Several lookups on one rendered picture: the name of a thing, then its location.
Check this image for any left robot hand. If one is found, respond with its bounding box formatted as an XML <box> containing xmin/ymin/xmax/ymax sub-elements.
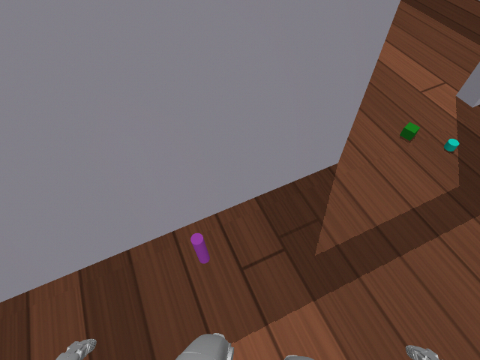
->
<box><xmin>56</xmin><ymin>339</ymin><xmax>97</xmax><ymax>360</ymax></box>

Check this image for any right robot hand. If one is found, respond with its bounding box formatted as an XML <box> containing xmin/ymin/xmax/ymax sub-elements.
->
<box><xmin>406</xmin><ymin>345</ymin><xmax>439</xmax><ymax>360</ymax></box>

